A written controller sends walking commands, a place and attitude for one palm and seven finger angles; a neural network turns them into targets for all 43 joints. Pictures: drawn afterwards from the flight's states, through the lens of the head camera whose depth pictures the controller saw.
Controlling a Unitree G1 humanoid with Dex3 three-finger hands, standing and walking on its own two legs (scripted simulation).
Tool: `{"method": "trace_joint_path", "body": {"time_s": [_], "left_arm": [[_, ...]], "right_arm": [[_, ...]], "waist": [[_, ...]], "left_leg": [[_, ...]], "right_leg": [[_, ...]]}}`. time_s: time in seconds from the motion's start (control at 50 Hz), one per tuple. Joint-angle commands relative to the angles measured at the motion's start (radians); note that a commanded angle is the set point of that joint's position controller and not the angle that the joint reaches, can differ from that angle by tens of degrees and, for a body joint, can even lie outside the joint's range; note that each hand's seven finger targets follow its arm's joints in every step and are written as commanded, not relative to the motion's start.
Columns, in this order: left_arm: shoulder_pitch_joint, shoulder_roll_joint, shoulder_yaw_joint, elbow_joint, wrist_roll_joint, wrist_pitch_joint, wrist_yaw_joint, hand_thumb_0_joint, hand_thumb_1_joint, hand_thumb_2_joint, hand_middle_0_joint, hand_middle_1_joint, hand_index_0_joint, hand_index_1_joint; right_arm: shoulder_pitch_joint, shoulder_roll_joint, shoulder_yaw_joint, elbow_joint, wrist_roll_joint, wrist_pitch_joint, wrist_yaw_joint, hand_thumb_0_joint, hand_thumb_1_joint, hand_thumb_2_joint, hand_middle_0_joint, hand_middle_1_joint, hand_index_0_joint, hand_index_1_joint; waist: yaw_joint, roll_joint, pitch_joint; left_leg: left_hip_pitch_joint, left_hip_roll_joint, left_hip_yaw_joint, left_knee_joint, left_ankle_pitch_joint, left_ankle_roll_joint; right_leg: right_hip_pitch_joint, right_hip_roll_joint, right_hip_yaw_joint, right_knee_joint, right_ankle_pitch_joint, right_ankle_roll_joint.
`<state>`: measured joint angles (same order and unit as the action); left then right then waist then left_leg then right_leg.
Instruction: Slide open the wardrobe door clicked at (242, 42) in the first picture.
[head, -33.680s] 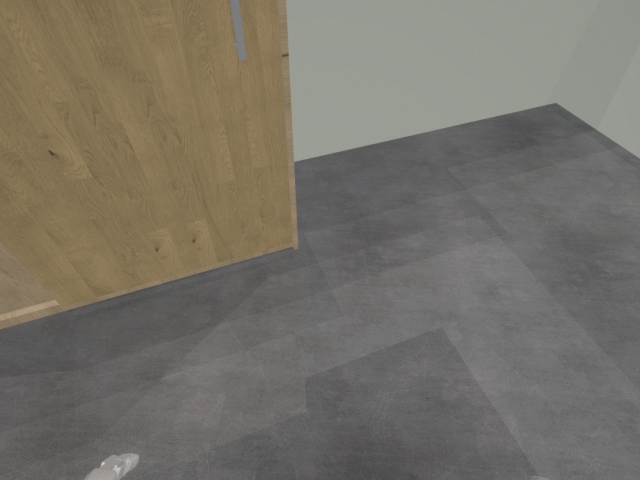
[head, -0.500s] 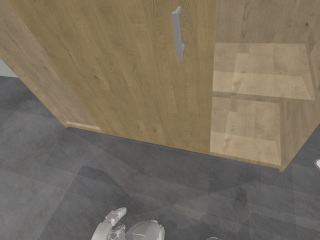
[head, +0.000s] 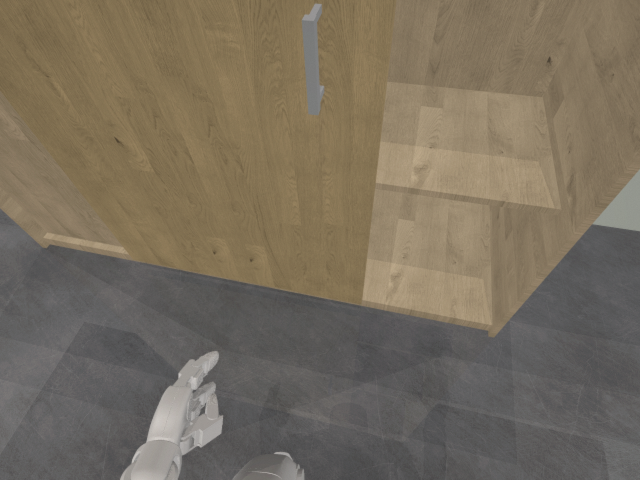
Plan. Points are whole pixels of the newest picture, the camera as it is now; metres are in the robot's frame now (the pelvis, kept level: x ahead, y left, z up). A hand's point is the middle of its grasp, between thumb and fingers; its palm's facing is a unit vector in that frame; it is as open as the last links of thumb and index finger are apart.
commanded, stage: stop stepping back and stand still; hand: right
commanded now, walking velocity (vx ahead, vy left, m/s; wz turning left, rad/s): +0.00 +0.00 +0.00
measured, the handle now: (315, 62) +0.67 +0.06 +0.14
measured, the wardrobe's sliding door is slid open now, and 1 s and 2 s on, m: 0.42 0.42 0.42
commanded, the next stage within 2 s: let the arm hang, fingers relaxed in 0.74 s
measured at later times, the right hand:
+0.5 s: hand out of the picture +0.32 -0.27 +0.19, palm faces +0.36 +0.76 -0.53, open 7.4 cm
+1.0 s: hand (534, 383) +0.26 -0.25 -0.06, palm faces +0.06 +0.92 -0.39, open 7.4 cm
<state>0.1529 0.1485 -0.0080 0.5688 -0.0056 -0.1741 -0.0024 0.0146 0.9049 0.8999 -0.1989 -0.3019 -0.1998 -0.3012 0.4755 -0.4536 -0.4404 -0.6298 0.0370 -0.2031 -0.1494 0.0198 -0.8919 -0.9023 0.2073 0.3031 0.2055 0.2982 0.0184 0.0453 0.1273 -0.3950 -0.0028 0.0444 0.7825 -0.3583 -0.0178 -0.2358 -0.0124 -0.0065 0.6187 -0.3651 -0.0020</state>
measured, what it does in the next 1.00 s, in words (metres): steps on the spot: left foot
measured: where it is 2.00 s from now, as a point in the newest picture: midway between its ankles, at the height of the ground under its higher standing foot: outside the picture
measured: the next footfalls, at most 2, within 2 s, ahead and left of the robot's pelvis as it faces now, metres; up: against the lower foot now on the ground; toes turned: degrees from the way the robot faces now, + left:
left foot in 0.04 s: +0.10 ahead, +0.10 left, +0.00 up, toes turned +1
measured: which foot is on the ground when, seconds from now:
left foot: up 0.00-0.02, down 0.04-1.00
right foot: down 0.00-1.00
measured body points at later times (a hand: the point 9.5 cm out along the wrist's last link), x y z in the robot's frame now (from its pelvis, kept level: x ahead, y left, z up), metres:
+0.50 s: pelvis +0.09 -0.02 +0.01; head +0.15 -0.04 +0.46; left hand +0.27 +0.20 -0.07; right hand +0.29 -0.31 +0.22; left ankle +0.06 +0.10 -0.72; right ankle +0.04 -0.13 -0.72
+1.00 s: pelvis +0.07 -0.02 +0.00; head +0.09 +0.01 +0.44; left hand +0.23 +0.23 -0.12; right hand +0.25 -0.30 -0.03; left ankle +0.06 +0.10 -0.73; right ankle +0.04 -0.13 -0.73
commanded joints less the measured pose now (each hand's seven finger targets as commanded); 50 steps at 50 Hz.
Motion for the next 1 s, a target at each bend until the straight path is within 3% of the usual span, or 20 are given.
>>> {"method": "trace_joint_path", "body": {"time_s": [0.0,0.02,0.04,0.08,0.14,0.2,0.24,0.26,0.3,0.32,0.42,0.54,0.62,0.8,0.82,0.84,0.88,0.92,0.94,0.98], "left_arm": [[0.006,0.141,0.066,-0.112,-0.007,0.012,0.019,0.000,0.900,0.900,-0.200,-0.300,-0.200,-0.300],[-0.011,0.160,0.077,-0.122,-0.014,0.018,0.023,0.000,0.900,0.900,-0.200,-0.300,-0.200,-0.300],[-0.037,0.162,0.079,-0.127,-0.021,0.020,0.031,0.000,0.900,0.900,-0.200,-0.300,-0.200,-0.300],[-0.002,0.174,0.077,-0.086,-0.017,0.027,0.030,0.000,0.900,0.900,-0.200,-0.300,-0.200,-0.300],[-0.030,0.155,0.044,-0.073,-0.015,0.036,0.042,0.000,0.900,0.900,-0.200,-0.300,-0.200,-0.300],[-0.069,0.163,0.045,-0.068,0.006,0.024,0.065,0.000,0.900,0.900,-0.200,-0.300,-0.200,-0.300],[-0.067,0.188,0.062,-0.104,0.006,0.011,0.064,0.000,0.900,0.900,-0.200,-0.300,-0.200,-0.300],[-0.058,0.191,0.067,-0.110,0.002,0.002,0.057,0.000,0.900,0.900,-0.200,-0.300,-0.200,-0.300],[-0.046,0.173,0.057,-0.102,0.003,-0.016,0.055,0.000,0.900,0.900,-0.200,-0.300,-0.200,-0.300],[-0.037,0.160,0.051,-0.106,0.002,-0.020,0.053,0.000,0.900,0.900,-0.200,-0.300,-0.200,-0.300],[0.021,0.174,0.074,-0.121,-0.013,-0.002,0.032,0.000,0.900,0.900,-0.200,-0.300,-0.200,-0.300],[0.005,0.175,0.075,-0.130,-0.022,0.039,0.044,0.000,0.900,0.900,-0.200,-0.300,-0.200,-0.300],[-0.020,0.171,0.061,-0.139,-0.019,0.041,0.069,0.000,0.900,0.900,-0.200,-0.300,-0.200,-0.300],[-0.024,0.176,0.052,-0.134,-0.012,0.041,0.101,0.000,0.900,0.900,-0.200,-0.300,-0.200,-0.300],[-0.053,0.237,0.076,0.069,-0.010,0.031,0.004,0.000,0.900,0.900,-0.200,-0.300,-0.200,-0.300],[0.023,0.231,0.085,0.072,-0.004,0.077,-0.007,0.000,0.900,0.900,-0.200,-0.300,-0.200,-0.300],[0.018,0.220,0.069,0.083,0.005,0.107,-0.010,0.000,0.900,0.900,-0.200,-0.300,-0.200,-0.300],[0.007,0.220,0.058,0.096,0.024,0.130,-0.010,0.000,0.900,0.900,-0.200,-0.300,-0.200,-0.300],[0.015,0.227,0.053,0.095,0.033,0.141,-0.009,0.000,0.900,0.900,-0.200,-0.300,-0.200,-0.300],[0.059,0.225,0.056,0.109,0.047,0.150,-0.002,0.000,0.900,0.900,-0.200,-0.300,-0.200,-0.300]], "right_arm": [[0.185,-0.144,-0.203,0.009,0.023,-0.078,-0.018,0.000,-0.900,-0.900,0.200,0.300,0.200,0.300],[0.139,-0.166,-0.201,0.040,0.026,-0.073,-0.011,0.000,-0.900,-0.900,0.200,0.300,0.200,0.300],[0.088,-0.168,-0.202,0.069,0.033,-0.068,-0.011,0.000,-0.900,-0.900,0.200,0.300,0.200,0.300],[0.039,-0.143,-0.174,0.119,0.026,-0.068,-0.008,0.000,-0.900,-0.900,0.200,0.300,0.200,0.300],[0.072,-0.099,-0.119,0.161,0.008,-0.055,-0.016,0.000,-0.900,-0.900,0.200,0.300,0.200,0.300],[-0.053,-0.093,-0.049,-0.003,0.002,-0.068,-0.027,0.000,-0.900,-0.900,0.200,0.300,0.200,0.300],[-0.087,-0.114,-0.042,-0.155,-0.009,-0.082,-0.035,0.000,-0.900,-0.900,0.200,0.300,0.200,0.300],[-0.106,-0.146,-0.058,-0.224,-0.017,-0.087,-0.036,0.000,-0.900,-0.900,0.200,0.300,0.200,0.300],[-0.078,-0.233,-0.142,-0.272,-0.030,-0.082,-0.047,0.000,-0.900,-0.900,0.200,0.300,0.200,0.300],[-0.053,-0.209,-0.133,-0.295,-0.028,-0.082,-0.051,0.000,-0.900,-0.900,0.200,0.300,0.200,0.300],[0.123,-0.171,-0.185,-0.142,0.006,-0.078,-0.041,0.000,-0.900,-0.900,0.200,0.300,0.200,0.300],[0.183,-0.122,-0.153,0.021,0.033,-0.046,-0.011,0.000,-0.900,-0.900,0.200,0.300,0.200,0.300],[0.176,-0.111,-0.108,-0.018,0.033,-0.031,-0.011,0.000,-0.900,-0.900,0.200,0.300,0.200,0.300],[0.042,-0.209,-0.147,-0.169,0.014,-0.038,-0.054,0.000,-0.900,-0.900,0.200,0.300,0.200,0.300],[0.013,0.138,0.366,0.689,-0.049,0.142,0.081,0.000,-0.900,-0.900,0.200,0.300,0.200,0.300],[0.000,0.120,0.365,0.741,-0.057,0.198,0.115,0.000,-0.900,-0.900,0.200,0.300,0.200,0.300],[-0.054,0.118,0.364,0.798,-0.059,0.204,0.134,0.000,-0.900,-0.900,0.200,0.300,0.200,0.300],[-0.136,0.105,0.369,0.927,-0.065,0.202,0.144,0.000,-0.900,-0.900,0.200,0.300,0.200,0.300],[-0.161,0.091,0.372,0.971,-0.071,0.204,0.147,0.000,-0.900,-0.900,0.200,0.300,0.200,0.300],[-0.209,0.078,0.372,1.061,-0.075,0.205,0.145,0.000,-0.900,-0.900,0.200,0.300,0.200,0.300]], "waist": [[-0.030,-0.002,-0.200],[-0.014,0.206,-0.208],[-0.009,0.270,-0.191],[0.001,0.236,-0.170],[-0.003,0.173,-0.222],[0.003,-0.060,-0.251],[-0.036,-0.213,-0.261],[-0.046,-0.221,-0.265],[-0.037,-0.275,-0.235],[-0.035,-0.315,-0.238],[-0.022,-0.208,-0.295],[-0.011,-0.068,-0.319],[-0.021,-0.064,-0.315],[-0.024,-0.148,-0.408],[0.031,-0.120,-0.281],[0.019,-0.127,-0.320],[0.006,-0.122,-0.268],[-0.010,0.047,-0.188],[-0.012,0.122,-0.154],[0.002,0.163,-0.187]], "left_leg": [[0.442,0.055,-0.107,-0.344,0.146,0.034],[0.375,0.200,-0.366,-0.466,0.076,0.105],[0.269,0.320,-0.546,-0.566,0.020,0.168],[0.209,0.320,-0.499,-0.568,0.088,0.186],[0.257,0.245,-0.234,-0.398,0.391,0.158],[0.233,0.153,-0.118,-0.276,0.346,0.064],[0.125,0.061,-0.049,-0.160,0.200,-0.001],[0.106,0.035,-0.045,-0.149,0.077,-0.007],[0.135,0.023,-0.006,-0.161,0.175,-0.002],[0.148,0.021,0.005,-0.182,0.226,0.004],[0.306,0.019,0.016,-0.281,0.559,0.042],[0.367,0.080,-0.055,-0.269,0.828,0.040],[0.334,0.079,-0.060,-0.283,0.710,0.012],[0.363,0.104,-0.076,-0.223,0.881,0.024],[0.209,0.190,-0.043,-0.116,0.907,0.029],[0.155,0.186,-0.096,-0.176,0.715,0.061],[0.091,0.147,-0.055,-0.175,0.325,0.036],[0.080,0.126,-0.060,-0.193,0.118,0.036],[0.060,0.131,-0.085,-0.243,0.082,0.043],[0.108,0.151,-0.103,-0.214,0.385,0.060]], "right_leg": [[-0.265,-0.069,0.006,0.045,0.056,-0.059],[-0.292,0.017,-0.023,0.250,-0.106,-0.035],[-0.283,0.037,0.014,0.400,-0.186,-0.026],[-0.268,-0.011,0.072,0.437,-0.144,-0.025],[-0.134,-0.040,0.018,0.097,-0.072,-0.035],[0.091,-0.009,-0.036,-0.219,0.236,-0.034],[0.153,-0.200,0.204,-0.235,0.509,-0.102],[0.156,-0.227,0.211,-0.239,0.543,-0.120],[0.151,-0.178,0.152,-0.204,0.715,-0.095],[0.177,-0.163,0.128,-0.178,0.835,-0.076],[0.177,-0.121,0.021,-0.057,1.029,0.008],[0.059,-0.119,-0.001,-0.086,0.789,0.005],[0.043,-0.127,0.002,-0.154,0.626,-0.013],[0.123,-0.086,-0.023,-0.085,0.788,-0.011],[0.019,-0.089,-0.006,0.071,0.787,-0.003],[0.039,-0.091,0.011,0.035,0.661,0.003],[-0.085,-0.134,0.062,-0.036,0.375,-0.038],[-0.194,-0.142,0.102,-0.092,0.179,-0.074],[-0.196,-0.116,0.106,-0.092,0.121,-0.073],[-0.119,-0.063,0.080,-0.051,0.339,-0.061]]}}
